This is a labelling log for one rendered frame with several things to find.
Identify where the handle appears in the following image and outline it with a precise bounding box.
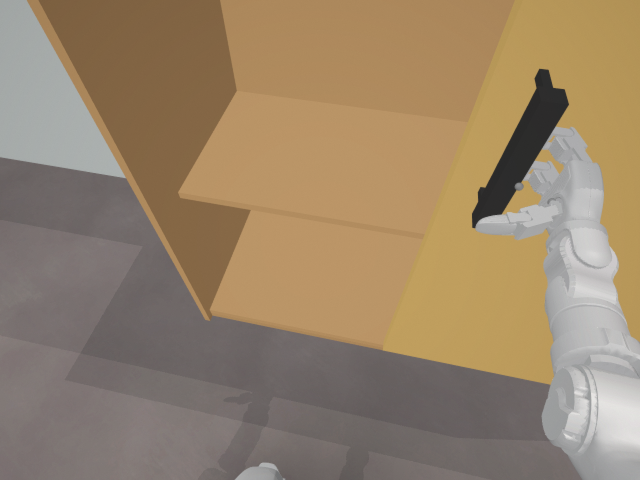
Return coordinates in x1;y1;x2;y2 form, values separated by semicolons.
472;69;569;228

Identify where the robot right upper arm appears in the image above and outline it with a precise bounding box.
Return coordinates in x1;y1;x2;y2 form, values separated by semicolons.
542;364;640;480

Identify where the left robot shin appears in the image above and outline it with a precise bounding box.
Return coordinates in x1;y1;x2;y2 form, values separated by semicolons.
259;463;280;474

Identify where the robot right forearm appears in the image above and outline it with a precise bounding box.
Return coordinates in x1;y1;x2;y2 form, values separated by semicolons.
543;219;640;379

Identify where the wardrobe door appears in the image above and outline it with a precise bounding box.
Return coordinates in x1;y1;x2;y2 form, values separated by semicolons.
383;0;640;385

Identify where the robot right hand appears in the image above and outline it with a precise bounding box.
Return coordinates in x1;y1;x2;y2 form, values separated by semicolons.
475;127;604;240

